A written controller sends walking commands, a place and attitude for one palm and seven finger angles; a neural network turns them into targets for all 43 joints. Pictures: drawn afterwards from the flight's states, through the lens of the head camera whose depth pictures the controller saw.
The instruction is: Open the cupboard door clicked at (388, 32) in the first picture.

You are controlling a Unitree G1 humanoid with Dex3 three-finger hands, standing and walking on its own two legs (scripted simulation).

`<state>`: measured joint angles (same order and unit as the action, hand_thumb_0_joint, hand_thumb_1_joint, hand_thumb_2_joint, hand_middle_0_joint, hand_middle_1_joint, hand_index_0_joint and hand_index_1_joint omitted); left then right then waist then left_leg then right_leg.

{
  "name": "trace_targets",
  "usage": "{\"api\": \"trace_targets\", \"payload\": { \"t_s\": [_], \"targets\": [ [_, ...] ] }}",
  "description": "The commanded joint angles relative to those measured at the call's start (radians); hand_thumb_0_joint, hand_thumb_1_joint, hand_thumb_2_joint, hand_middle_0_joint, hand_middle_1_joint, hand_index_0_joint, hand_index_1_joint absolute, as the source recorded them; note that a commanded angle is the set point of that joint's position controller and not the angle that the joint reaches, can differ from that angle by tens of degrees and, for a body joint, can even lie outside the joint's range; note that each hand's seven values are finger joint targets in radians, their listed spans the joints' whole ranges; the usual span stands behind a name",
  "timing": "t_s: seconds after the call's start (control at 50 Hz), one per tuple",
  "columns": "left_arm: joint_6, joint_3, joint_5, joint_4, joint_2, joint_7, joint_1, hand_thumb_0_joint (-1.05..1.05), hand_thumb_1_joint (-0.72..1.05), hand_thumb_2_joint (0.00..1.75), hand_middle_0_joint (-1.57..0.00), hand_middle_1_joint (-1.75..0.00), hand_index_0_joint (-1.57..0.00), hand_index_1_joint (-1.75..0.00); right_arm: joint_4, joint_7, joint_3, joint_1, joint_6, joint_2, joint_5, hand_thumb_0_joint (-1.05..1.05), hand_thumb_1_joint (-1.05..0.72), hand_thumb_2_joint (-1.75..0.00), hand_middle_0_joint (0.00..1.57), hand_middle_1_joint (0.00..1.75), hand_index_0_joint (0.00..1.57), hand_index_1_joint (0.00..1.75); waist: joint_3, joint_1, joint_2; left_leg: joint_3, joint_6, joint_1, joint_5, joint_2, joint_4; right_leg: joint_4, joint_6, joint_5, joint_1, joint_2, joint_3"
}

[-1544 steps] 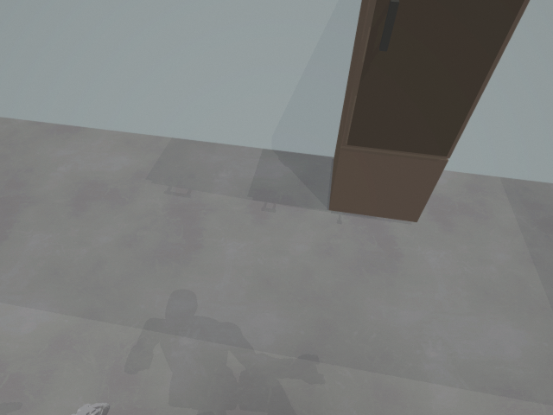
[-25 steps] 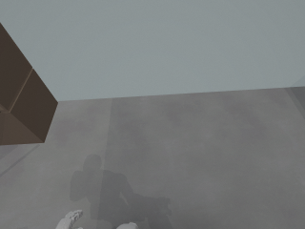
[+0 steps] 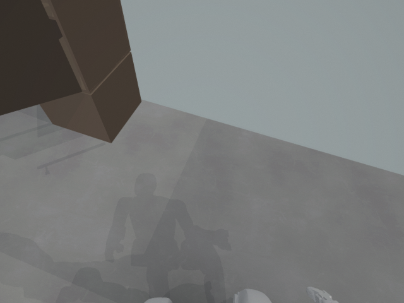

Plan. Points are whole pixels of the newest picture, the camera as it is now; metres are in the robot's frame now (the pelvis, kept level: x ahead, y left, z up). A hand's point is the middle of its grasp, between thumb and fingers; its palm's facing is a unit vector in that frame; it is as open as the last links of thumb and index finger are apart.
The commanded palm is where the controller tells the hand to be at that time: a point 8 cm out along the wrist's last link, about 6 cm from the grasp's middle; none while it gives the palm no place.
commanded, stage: turn to face it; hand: left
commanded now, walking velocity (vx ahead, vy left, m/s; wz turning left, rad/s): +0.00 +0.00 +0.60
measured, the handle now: out of the picture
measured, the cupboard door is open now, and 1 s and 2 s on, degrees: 49 49 49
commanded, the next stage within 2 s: take the last steps up to it in 0.88 s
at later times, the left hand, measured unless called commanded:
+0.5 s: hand out of the picture +0.03 +0.15 -0.15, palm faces +0.31 -0.92 -0.25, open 7.3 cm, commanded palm none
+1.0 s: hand out of the picture -0.01 +0.19 -0.16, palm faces +0.47 -0.85 -0.23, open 7.4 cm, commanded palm none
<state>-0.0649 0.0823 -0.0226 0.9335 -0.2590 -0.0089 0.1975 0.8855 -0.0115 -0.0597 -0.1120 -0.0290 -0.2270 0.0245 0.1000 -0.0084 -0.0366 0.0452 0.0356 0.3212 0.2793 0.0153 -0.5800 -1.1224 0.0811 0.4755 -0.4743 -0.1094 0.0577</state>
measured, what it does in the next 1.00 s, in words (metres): steps on the spot, turning left: right foot, then left foot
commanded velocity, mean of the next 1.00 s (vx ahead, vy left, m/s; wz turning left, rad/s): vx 0.01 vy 0.01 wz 0.42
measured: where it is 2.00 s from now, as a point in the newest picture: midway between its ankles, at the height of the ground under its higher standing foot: (153, 297)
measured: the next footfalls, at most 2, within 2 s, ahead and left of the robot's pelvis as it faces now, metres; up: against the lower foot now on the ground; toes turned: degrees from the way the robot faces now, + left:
right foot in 0.26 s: +0.05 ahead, -0.15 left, +0.00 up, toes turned +6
left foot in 0.64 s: +0.02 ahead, +0.09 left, +0.00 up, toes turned +28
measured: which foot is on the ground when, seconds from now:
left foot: down 0.00-0.26, up 0.28-0.62, down 0.64-1.00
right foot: up 0.00-0.24, down 0.26-0.64, up 0.66-1.00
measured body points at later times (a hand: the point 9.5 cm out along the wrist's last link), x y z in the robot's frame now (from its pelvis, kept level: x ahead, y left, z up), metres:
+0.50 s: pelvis +0.02 -0.05 +0.01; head +0.07 -0.05 +0.46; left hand +0.02 +0.20 -0.13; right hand +0.16 -0.27 -0.15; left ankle -0.03 +0.08 -0.67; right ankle +0.01 -0.16 -0.73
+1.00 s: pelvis +0.02 -0.02 +0.01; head +0.06 +0.00 +0.46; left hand -0.03 +0.24 -0.14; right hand +0.20 -0.19 -0.14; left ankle -0.02 +0.07 -0.73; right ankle +0.07 -0.15 -0.70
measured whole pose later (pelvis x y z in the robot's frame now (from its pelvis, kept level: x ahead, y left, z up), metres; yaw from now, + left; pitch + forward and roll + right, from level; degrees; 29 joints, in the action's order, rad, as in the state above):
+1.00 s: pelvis +0.02 -0.02 +0.01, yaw +27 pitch +1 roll +0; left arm -0.04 0.05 -0.02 0.96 -0.21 -0.01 0.18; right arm 0.97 0.00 -0.03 -0.17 -0.03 -0.18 0.03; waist 0.07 0.00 0.01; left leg 0.03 0.04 0.24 0.24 0.02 -0.47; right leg -0.78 0.07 0.41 -0.36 -0.06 0.04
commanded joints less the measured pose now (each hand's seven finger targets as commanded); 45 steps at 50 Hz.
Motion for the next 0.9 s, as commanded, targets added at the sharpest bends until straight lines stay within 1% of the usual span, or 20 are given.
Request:
{"api": "trace_targets", "payload": {
  "t_s": [0.0, 0.12, 0.18, 0.2, 0.22, 0.24, 0.26, 0.28, 0.3, 0.34, 0.5, 0.54, 0.58, 0.6, 0.62, 0.64, 0.68, 0.72, 0.78, 0.88],
  "targets": [
    [0.036, 0.012, 0.002, -0.101, -0.054, 0.003, -0.015, 0.00, 0.90, 0.90, -0.20, -0.30, -0.20, -0.30, -0.041, 0.021, -0.047, -0.042, 0.017, -0.189, 0.001, 0.00, -0.90, -0.90, 0.20, 0.30, 0.20, 0.30, -0.137, 0.022, 0.148, -0.263, 0.120, -0.132, -0.283, -0.246, 0.255, 0.063, 0.003, -0.069, -0.051, 0.001, -0.048],
    [0.042, 0.005, 0.008, -0.127, -0.041, -0.002, -0.023, 0.00, 0.90, 0.90, -0.20, -0.30, -0.20, -0.30, -0.042, 0.014, -0.060, -0.043, 0.003, -0.201, 0.007, 0.00, -0.90, -0.90, 0.20, 0.30, 0.20, 0.30, -0.139, 0.028, 0.194, -0.346, 0.122, -0.071, -0.251, -0.219, 0.221, 0.338, -0.008, -0.048, 0.101, 0.070, -0.020],
    [0.058, 0.012, 0.011, -0.115, -0.050, -0.006, 0.050, 0.00, 0.90, 0.90, -0.20, -0.30, -0.20, -0.30, -0.051, 0.014, -0.065, -0.009, -0.002, -0.192, -0.001, 0.00, -0.90, -0.90, 0.20, 0.30, 0.20, 0.30, -0.164, -0.011, 0.191, -0.350, 0.081, -0.003, -0.270, -0.169, 0.139, 0.586, -0.020, -0.183, 0.277, 0.093, -0.002],
    [0.068, 0.020, 0.007, -0.109, -0.090, -0.012, 0.090, 0.00, 0.90, 0.90, -0.20, -0.30, -0.20, -0.30, -0.058, 0.010, -0.064, 0.000, -0.002, -0.167, -0.009, 0.00, -0.90, -0.90, 0.20, 0.30, 0.20, 0.30, -0.177, -0.035, 0.121, -0.322, 0.038, 0.082, -0.197, -0.123, 0.066, 0.723, -0.031, -0.250, 0.403, 0.040, -0.048],
    [0.078, 0.038, -0.008, -0.106, -0.168, -0.022, 0.125, 0.00, 0.90, 0.90, -0.20, -0.30, -0.20, -0.30, -0.073, 0.004, -0.055, -0.016, -0.001, -0.101, -0.017, 0.00, -0.90, -0.90, 0.20, 0.30, 0.20, 0.30, -0.197, -0.048, -0.133, -0.183, -0.034, 0.267, 0.066, 0.003, -0.138, 0.832, -0.107, -0.267, 0.539, -0.197, -0.286],
    [0.075, 0.034, -0.011, -0.114, -0.212, -0.023, 0.104, 0.00, 0.90, 0.90, -0.20, -0.30, -0.20, -0.30, -0.090, -0.001, -0.053, -0.002, 0.000, -0.093, -0.012, 0.00, -0.90, -0.90, 0.20, 0.30, 0.20, 0.30, -0.157, -0.048, -0.241, -0.082, -0.071, 0.307, 0.339, 0.065, -0.404, 0.853, -0.218, -0.380, 0.442, -0.394, -0.406],
    [0.082, 0.027, -0.002, -0.115, -0.168, -0.029, 0.081, 0.00, 0.90, 0.90, -0.20, -0.30, -0.20, -0.30, -0.070, 0.000, -0.058, 0.008, -0.012, -0.124, -0.004, 0.00, -0.90, -0.90, 0.20, 0.30, 0.20, 0.30, -0.131, -0.036, -0.263, -0.136, -0.066, 0.297, 0.315, 0.005, -0.566, 0.843, -0.238, -0.426, 0.349, -0.372, -0.385],
    [0.081, 0.015, 0.002, -0.122, -0.137, -0.028, 0.029, 0.00, 0.90, 0.90, -0.20, -0.30, -0.20, -0.30, -0.052, -0.003, -0.060, 0.003, -0.020, -0.114, -0.005, 0.00, -0.90, -0.90, 0.20, 0.30, 0.20, 0.30, -0.093, -0.004, -0.212, -0.124, -0.078, 0.308, 0.244, -0.010, -0.655, 0.822, -0.225, -0.476, 0.331, -0.307, -0.300],
    [0.076, 0.008, 0.004, -0.134, -0.105, -0.029, -0.017, 0.00, 0.90, 0.90, -0.20, -0.30, -0.20, -0.30, -0.033, -0.009, -0.057, -0.020, -0.026, -0.102, -0.006, 0.00, -0.90, -0.90, 0.20, 0.30, 0.20, 0.30, -0.099, 0.023, -0.155, -0.109, -0.088, 0.299, 0.180, -0.032, -0.683, 0.788, -0.205, -0.546, 0.336, -0.261, -0.187],
    [0.085, 0.001, 0.003, -0.135, -0.082, -0.028, -0.015, 0.00, 0.90, 0.90, -0.20, -0.30, -0.20, -0.30, -0.022, -0.018, -0.043, -0.017, -0.030, -0.074, -0.007, 0.00, -0.90, -0.90, 0.20, 0.30, 0.20, 0.30, -0.103, 0.025, -0.146, -0.064, -0.104, 0.286, 0.128, -0.038, -0.637, 0.758, -0.176, -0.687, 0.371, -0.211, -0.056],
    [0.081, 0.025, -0.010, -0.070, -0.132, -0.024, 0.113, 0.00, 0.90, 0.90, -0.20, -0.30, -0.20, -0.30, -0.033, -0.022, -0.016, 0.077, -0.017, -0.032, -0.015, 0.00, -0.90, -0.90, 0.20, 0.30, 0.20, 0.30, -0.117, -0.044, -0.192, 0.052, -0.085, 0.144, 0.176, -0.025, -0.213, 0.677, -0.177, -0.857, 0.459, -0.248, 0.038],
    [0.081, 0.029, -0.008, -0.062, -0.148, -0.021, 0.110, 0.00, 0.90, 0.90, -0.20, -0.30, -0.20, -0.30, -0.028, -0.018, -0.013, 0.051, -0.007, -0.038, -0.016, 0.00, -0.90, -0.90, 0.20, 0.30, 0.20, 0.30, -0.132, -0.028, -0.185, 0.074, -0.070, 0.073, 0.132, -0.007, -0.086, 0.626, -0.165, -0.896, 0.456, -0.250, 0.051],
    [0.082, 0.030, 0.007, -0.064, -0.149, -0.015, 0.082, 0.00, 0.90, 0.90, -0.20, -0.30, -0.20, -0.30, 0.000, -0.012, -0.021, -0.047, 0.007, -0.081, -0.008, 0.00, -0.90, -0.90, 0.20, 0.30, 0.20, 0.30, -0.187, 0.039, -0.108, 0.076, -0.045, -0.155, -0.087, -0.012, 0.145, 0.467, -0.104, -0.835, 0.354, -0.221, 0.108],
    [0.078, 0.022, 0.013, -0.084, -0.103, -0.010, 0.079, 0.00, 0.90, 0.90, -0.20, -0.30, -0.20, -0.30, 0.008, -0.008, -0.042, -0.110, 0.016, -0.172, 0.001, 0.00, -0.90, -0.90, 0.20, 0.30, 0.20, 0.30, -0.254, 0.069, 0.117, -0.138, 0.025, -0.352, -0.359, -0.192, 0.182, 0.276, -0.045, -0.498, 0.154, -0.133, 0.150],
    [0.071, -0.005, 0.016, -0.123, -0.035, -0.006, 0.039, 0.00, 0.90, 0.90, -0.20, -0.30, -0.20, -0.30, 0.020, 0.002, -0.066, -0.184, 0.013, -0.268, 0.001, 0.00, -0.90, -0.90, 0.20, 0.30, 0.20, 0.30, -0.262, 0.107, 0.367, -0.420, 0.185, -0.419, -0.820, -0.434, 0.185, 0.076, -0.003, 0.187, -0.064, -0.019, 0.101],
    [0.049, -0.004, 0.006, -0.123, -0.055, -0.020, -0.009, 0.00, 0.90, 0.90, -0.20, -0.30, -0.20, -0.30, 0.039, 0.013, -0.057, -0.203, 0.008, -0.255, -0.005, 0.00, -0.90, -0.90, 0.20, 0.30, 0.20, 0.30, -0.272, 0.111, 0.263, -0.369, 0.212, -0.357, -0.731, -0.438, 0.181, -0.001, -0.019, 0.203, -0.057, -0.018, -0.022],
    [0.041, 0.002, 0.009, -0.083, -0.047, -0.015, -0.024, 0.00, 0.90, 0.90, -0.20, -0.30, -0.20, -0.30, 0.006, 0.032, -0.046, -0.097, 0.011, -0.202, 0.001, 0.00, -0.90, -0.90, 0.20, 0.30, 0.20, 0.30, -0.170, 0.068, 0.234, -0.305, 0.182, -0.218, -0.526, -0.354, 0.219, -0.046, -0.019, 0.070, -0.078, -0.022, -0.066],
    [0.036, 0.002, 0.004, -0.044, -0.034, -0.002, 0.019, 0.00, 0.90, 0.90, -0.20, -0.30, -0.20, -0.30, -0.004, 0.036, -0.028, -0.041, 0.020, -0.164, 0.002, 0.00, -0.90, -0.90, 0.20, 0.30, 0.20, 0.30, -0.127, 0.022, 0.141, -0.222, 0.143, -0.161, -0.475, -0.294, 0.246, -0.028, -0.013, -0.032, -0.047, -0.014, -0.056],
    [0.035, -0.002, 0.003, -0.022, -0.024, -0.001, 0.055, 0.00, 0.90, 0.90, -0.20, -0.30, -0.20, -0.30, 0.011, 0.036, -0.018, -0.062, 0.030, -0.144, -0.003, 0.00, -0.90, -0.90, 0.20, 0.30, 0.20, 0.30, -0.151, 0.011, 0.146, -0.172, 0.129, -0.209, -0.554, -0.261, 0.245, 0.041, -0.007, -0.082, -0.026, 0.002, -0.040],
    [0.038, -0.013, 0.006, -0.036, -0.005, -0.003, 0.010, 0.00, 0.90, 0.90, -0.20, -0.30, -0.20, -0.30, 0.033, 0.033, -0.021, -0.096, 0.024, -0.143, 0.002, 0.00, -0.90, -0.90, 0.20, 0.30, 0.20, 0.30, -0.144, 0.028, 0.155, -0.194, 0.138, -0.197, -0.513, -0.264, 0.235, 0.243, -0.010, -0.052, 0.051, 0.029, -0.015]
  ]
}}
